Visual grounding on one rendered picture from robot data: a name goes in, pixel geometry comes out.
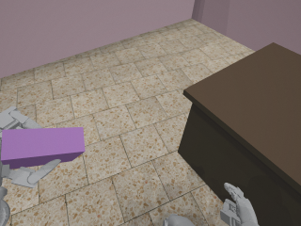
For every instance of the table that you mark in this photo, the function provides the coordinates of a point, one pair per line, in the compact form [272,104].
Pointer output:
[244,129]

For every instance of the sponge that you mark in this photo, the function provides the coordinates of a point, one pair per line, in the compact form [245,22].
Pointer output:
[38,146]

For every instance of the robot left forearm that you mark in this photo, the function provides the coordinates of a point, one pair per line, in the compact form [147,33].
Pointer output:
[4,207]

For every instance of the right robot thigh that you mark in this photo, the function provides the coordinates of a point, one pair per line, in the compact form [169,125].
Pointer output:
[177,221]

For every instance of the left robot hand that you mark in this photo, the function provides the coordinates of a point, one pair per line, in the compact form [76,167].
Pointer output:
[11,119]

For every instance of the right robot hand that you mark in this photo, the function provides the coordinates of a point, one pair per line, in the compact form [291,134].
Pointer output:
[239,213]

